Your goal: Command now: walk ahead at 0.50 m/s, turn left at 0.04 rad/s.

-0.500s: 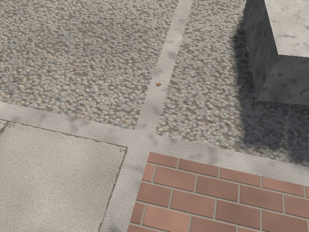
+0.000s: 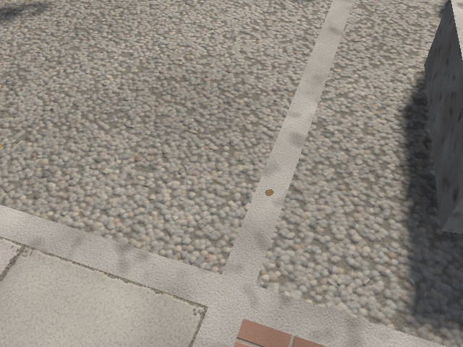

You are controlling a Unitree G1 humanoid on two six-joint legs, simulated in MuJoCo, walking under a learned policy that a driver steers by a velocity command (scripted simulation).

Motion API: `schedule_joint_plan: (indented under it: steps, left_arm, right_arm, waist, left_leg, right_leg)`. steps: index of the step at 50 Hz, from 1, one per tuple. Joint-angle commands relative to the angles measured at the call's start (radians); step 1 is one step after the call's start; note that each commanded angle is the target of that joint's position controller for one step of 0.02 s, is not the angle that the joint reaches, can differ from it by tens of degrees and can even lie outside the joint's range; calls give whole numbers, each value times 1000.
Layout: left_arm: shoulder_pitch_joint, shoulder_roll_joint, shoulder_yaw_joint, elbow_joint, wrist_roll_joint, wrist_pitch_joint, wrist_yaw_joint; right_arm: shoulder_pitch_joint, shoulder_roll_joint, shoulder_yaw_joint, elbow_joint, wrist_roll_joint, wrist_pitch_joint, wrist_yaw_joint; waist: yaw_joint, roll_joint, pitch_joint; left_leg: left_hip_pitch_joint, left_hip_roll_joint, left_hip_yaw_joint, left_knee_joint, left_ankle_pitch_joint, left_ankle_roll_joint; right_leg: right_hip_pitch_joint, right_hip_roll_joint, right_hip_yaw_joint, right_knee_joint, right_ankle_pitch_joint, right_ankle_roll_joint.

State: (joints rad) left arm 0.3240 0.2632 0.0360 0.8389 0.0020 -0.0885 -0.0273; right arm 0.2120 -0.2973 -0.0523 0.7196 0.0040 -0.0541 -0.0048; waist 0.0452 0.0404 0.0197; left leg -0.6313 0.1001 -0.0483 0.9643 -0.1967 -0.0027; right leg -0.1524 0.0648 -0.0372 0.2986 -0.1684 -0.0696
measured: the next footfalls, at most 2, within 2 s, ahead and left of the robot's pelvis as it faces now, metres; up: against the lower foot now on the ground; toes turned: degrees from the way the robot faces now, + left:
left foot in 0.24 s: +0.33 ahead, +0.15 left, +0.00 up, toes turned -3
right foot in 0.56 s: +0.29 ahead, -0.10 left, +0.00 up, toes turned -3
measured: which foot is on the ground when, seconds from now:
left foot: up 0.00-0.22, down 0.24-1.00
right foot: down 0.00-0.24, up 0.26-0.54, down 0.56-1.00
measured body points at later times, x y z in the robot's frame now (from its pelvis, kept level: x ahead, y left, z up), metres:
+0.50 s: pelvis +0.21 +0.05 -0.01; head +0.24 +0.05 +0.44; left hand +0.33 +0.32 -0.14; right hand +0.33 -0.21 -0.13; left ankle +0.29 +0.15 -0.75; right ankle +0.23 -0.11 -0.72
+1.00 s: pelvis +0.28 +0.02 -0.01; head +0.29 +0.02 +0.44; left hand +0.37 +0.27 -0.15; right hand +0.35 -0.25 -0.15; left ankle +0.29 +0.15 -0.75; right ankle +0.25 -0.10 -0.75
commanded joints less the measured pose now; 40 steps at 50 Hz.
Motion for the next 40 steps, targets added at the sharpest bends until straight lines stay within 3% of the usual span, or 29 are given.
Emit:
schedule_joint_plan:
  steps: [1,5,7,9,10,11,12,13,14,15,16,17,18,20,22,24,27,28,29,30,31,32,35,40]
  left_arm:
    - [-46,169,40,-60,-8,-13,13]
    - [49,186,44,-19,-24,5,21]
    - [64,188,45,-6,-21,22,28]
    - [68,188,47,4,-19,35,36]
    - [54,194,49,4,-17,39,39]
    - [23,195,49,-4,-18,42,42]
    - [26,171,40,-13,-11,40,42]
    - [85,99,13,-39,20,30,39]
    - [229,44,-7,0,6,26,31]
    - [198,148,18,21,-18,30,27]
    - [96,168,27,-6,-33,40,30]
    - [39,152,25,-16,-23,54,39]
    - [22,139,28,-19,-11,73,47]
    - [60,94,20,-7,-4,103,58]
    - [65,71,11,1,4,109,64]
    - [41,78,12,3,7,114,64]
    - [-2,87,16,0,25,120,58]
    - [-30,102,17,-17,35,119,60]
    - [-60,156,24,-39,30,118,66]
    - [-99,187,34,-22,17,115,66]
    - [-116,133,25,-23,17,107,61]
    - [-121,100,15,-14,24,96,59]
    - [-114,94,11,6,13,69,54]
    - [-101,98,10,38,5,69,57]
  right_arm:
    - [-45,-40,-6,-66,-3,-16,3]
    - [-192,-23,1,-103,4,-35,20]
    - [-225,-29,0,-111,1,-46,31]
    - [-210,-49,-9,-108,-6,-55,41]
    - [-171,-65,-15,-95,-10,-58,42]
    - [-81,-87,-27,-65,-18,-60,38]
    - [16,-132,-41,-37,-29,-63,31]
    - [118,-206,-52,-29,-55,-59,22]
    - [148,-181,-45,-12,-40,-40,25]
    - [149,-130,-34,-11,-15,-23,29]
    - [66,-105,-25,-15,-4,-15,27]
    - [-14,-70,-10,-17,-6,-13,25]
    - [-79,-45,-1,-18,-13,-11,26]
    - [-152,-55,-5,-6,-35,-10,28]
    - [-166,-63,-8,13,-39,-10,24]
    - [-157,-72,-9,39,-29,-4,17]
    - [-154,-48,5,71,-17,10,12]
    - [-125,-24,15,92,-20,12,13]
    - [-94,-26,15,104,-29,16,12]
    - [-50,-16,14,111,-24,23,6]
    - [-76,-41,11,121,-26,28,-3]
    - [-80,-46,7,126,-21,33,-9]
    - [-52,-42,6,165,-22,38,-17]
    - [-67,-42,4,213,-9,36,-16]
  waist:
    - [-14,-100,6]
    - [38,-92,36]
    - [40,-103,41]
    - [20,-126,8]
    - [-6,-141,-20]
    - [-59,-139,-71]
    - [-102,-104,-154]
    - [-102,67,-322]
    - [-78,251,-474]
    - [-110,136,-460]
    - [-98,87,-306]
    - [-73,29,-214]
    - [-37,25,-156]
    - [14,91,-123]
    - [18,102,-143]
    - [7,89,-163]
    - [12,59,-106]
    - [5,32,-63]
    - [-30,-41,-14]
    - [-80,-176,9]
    - [-55,-169,33]
    - [-59,-166,32]
    - [-55,-126,-10]
    - [-39,-69,-57]
  left_leg:
    - [-28,19,1,-169,171,-16]
    - [39,-31,21,-373,291,-26]
    - [48,-56,25,-440,296,-15]
    - [99,-74,16,-487,275,12]
    - [158,-87,20,-501,265,29]
    - [286,-107,40,-539,304,54]
    - [476,-61,21,-545,509,87]
    - [833,164,-189,-420,908,191]
    - [1020,343,-437,-426,996,344]
    - [944,289,-429,-473,796,321]
    - [815,245,-331,-517,671,283]
    - [673,201,-270,-560,596,259]
    - [533,173,-223,-602,529,242]
    - [329,119,-134,-668,466,227]
    - [288,100,-86,-678,458,231]
    - [290,102,-82,-686,318,225]
    - [212,49,-73,-692,-129,149]
    - [186,19,-70,-685,-255,98]
    - [189,-34,-40,-639,-307,52]
    - [281,-85,21,-617,-216,24]
    - [358,-88,31,-577,-147,10]
    - [391,-84,32,-561,-99,16]
    - [413,-72,24,-550,24,30]
    - [448,-67,27,-530,169,28]
  right_leg:
    - [9,-246,159,-171,225,-149]
    - [27,-239,157,-147,210,-134]
    - [88,-251,156,-88,324,-119]
    - [149,-263,166,-4,426,-85]
    - [163,-262,169,47,488,-68]
    - [152,-232,151,141,578,-43]
    - [91,-175,120,286,531,-2]
    - [-157,-95,93,582,148,52]
    - [-359,2,122,848,-535,98]
    - [-393,-34,199,922,-546,100]
    - [-459,-69,161,925,-493,106]
    - [-450,-106,134,872,-429,119]
    - [-390,-141,131,798,-381,128]
    - [-207,-142,93,649,-305,144]
    - [-111,-133,73,513,-233,144]
    - [-47,-127,64,403,-102,131]
    - [61,-112,51,234,27,91]
    - [65,-149,95,165,54,70]
    - [14,-209,154,111,38,42]
    - [-129,-194,148,92,-196,16]
    - [-208,-166,142,55,-299,25]
    - [-225,-160,137,45,-280,45]
    - [-139,-144,113,95,-58,71]
    - [-59,-132,92,141,133,61]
